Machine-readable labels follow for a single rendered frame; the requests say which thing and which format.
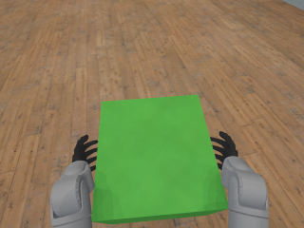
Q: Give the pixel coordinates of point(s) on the robot right hand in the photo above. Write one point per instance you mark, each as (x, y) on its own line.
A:
(228, 150)

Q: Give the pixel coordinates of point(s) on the robot right forearm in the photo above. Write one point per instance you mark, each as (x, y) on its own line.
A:
(247, 194)

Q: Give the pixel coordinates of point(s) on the robot left hand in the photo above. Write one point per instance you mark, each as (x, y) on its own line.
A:
(80, 153)

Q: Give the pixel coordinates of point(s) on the robot left forearm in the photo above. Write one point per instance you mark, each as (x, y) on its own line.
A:
(69, 200)

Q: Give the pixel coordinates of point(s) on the carton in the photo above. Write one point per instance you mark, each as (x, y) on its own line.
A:
(155, 160)

